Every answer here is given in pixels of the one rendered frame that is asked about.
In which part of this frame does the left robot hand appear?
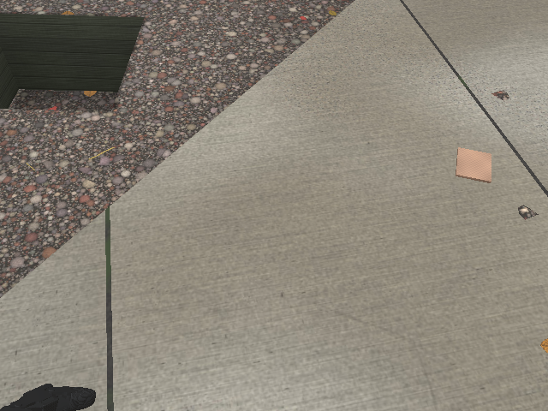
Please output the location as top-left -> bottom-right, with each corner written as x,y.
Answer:
0,384 -> 96,411

